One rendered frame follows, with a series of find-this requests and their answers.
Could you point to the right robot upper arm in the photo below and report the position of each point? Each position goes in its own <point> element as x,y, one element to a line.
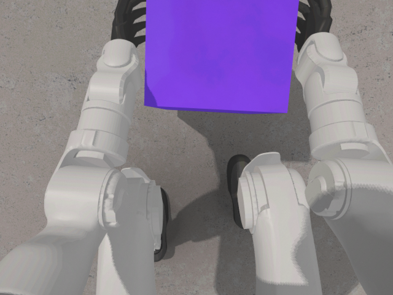
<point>355,197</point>

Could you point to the robot left foot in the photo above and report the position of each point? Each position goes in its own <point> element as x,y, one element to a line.
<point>159,254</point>

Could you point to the robot left hand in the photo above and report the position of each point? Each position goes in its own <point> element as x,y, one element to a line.
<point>124,17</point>

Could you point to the robot right hand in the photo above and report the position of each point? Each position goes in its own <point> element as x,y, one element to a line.
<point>317,19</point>

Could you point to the left robot forearm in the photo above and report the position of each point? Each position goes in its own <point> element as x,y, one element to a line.
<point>101,136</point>

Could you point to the right robot forearm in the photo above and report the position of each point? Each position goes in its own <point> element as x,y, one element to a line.
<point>334,106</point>

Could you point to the carton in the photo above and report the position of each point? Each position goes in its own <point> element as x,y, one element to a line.
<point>231,56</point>

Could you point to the left robot upper arm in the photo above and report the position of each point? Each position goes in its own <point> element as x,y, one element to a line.
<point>82,204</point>

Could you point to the left robot thigh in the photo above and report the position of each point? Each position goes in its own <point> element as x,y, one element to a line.
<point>126,254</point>

